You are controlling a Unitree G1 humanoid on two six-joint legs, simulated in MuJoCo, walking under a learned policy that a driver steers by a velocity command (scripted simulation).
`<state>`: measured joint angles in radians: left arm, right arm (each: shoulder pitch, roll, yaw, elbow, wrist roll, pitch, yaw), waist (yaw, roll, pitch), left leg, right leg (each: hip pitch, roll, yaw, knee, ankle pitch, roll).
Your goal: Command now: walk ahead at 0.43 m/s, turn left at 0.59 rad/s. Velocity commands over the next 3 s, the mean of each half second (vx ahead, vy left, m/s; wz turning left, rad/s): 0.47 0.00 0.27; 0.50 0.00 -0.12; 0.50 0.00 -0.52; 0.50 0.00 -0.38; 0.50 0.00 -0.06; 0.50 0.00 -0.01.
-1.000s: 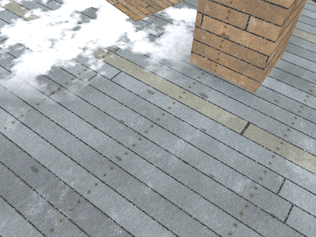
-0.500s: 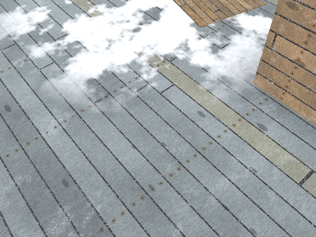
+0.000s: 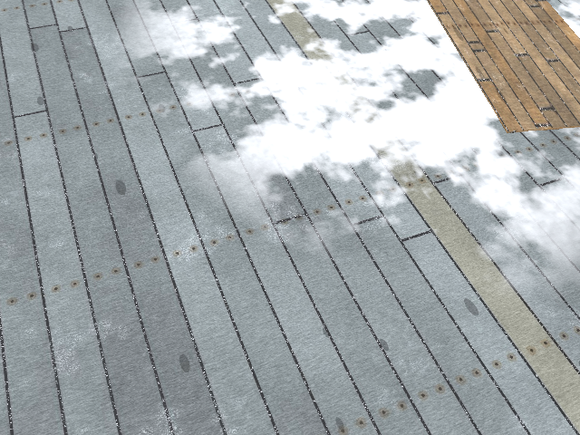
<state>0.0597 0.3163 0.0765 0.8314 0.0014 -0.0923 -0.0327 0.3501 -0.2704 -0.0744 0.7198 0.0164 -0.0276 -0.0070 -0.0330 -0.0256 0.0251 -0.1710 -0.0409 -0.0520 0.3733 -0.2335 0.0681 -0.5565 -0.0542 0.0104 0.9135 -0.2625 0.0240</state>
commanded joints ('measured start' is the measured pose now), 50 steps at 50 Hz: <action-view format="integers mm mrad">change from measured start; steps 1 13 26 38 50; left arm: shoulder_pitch -119 184 183 285 195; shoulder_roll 47 175 119 140 32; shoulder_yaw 3 41 8 5 1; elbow -83 -30 14 60 -19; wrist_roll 2 7 -10 -22 -30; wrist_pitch -11 -36 -16 41 66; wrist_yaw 0 -7 20 34 31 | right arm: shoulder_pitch -33 28 -174 -71 -131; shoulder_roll -204 -123 -67 -173 -105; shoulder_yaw -55 -21 6 -39 -20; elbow -79 -23 -91 -73 10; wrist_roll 1 -15 -14 -7 -36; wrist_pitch -23 -12 -46 -68 -99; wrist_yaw -22 -18 -3 29 11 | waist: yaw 4 133 65 -65 45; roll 93 88 -35 -37 90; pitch -23 -190 7 -149 5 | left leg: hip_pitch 68 -9 -507 49 33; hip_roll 208 142 175 72 303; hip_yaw -218 -136 -2 62 24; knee -158 350 457 104 -252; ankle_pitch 200 381 154 192 255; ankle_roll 172 40 -79 33 124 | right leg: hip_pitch -67 536 421 499 -120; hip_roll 22 -59 -144 -121 -89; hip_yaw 17 100 149 46 111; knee -206 -420 -799 -338 150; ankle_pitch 162 188 234 654 113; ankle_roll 26 -147 -248 -136 -14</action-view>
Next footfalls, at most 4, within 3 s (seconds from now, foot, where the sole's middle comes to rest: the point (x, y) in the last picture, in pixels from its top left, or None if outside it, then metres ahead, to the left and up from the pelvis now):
0.26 right None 0.30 -0.14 -0.79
0.76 left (217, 390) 0.58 0.14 -0.79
1.30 right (316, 286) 0.86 -0.11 -0.79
1.80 left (279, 190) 1.20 -0.02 -0.79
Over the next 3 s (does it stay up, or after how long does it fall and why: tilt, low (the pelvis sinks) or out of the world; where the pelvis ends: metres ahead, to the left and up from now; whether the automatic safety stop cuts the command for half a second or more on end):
stays up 1.60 -0.33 -0.01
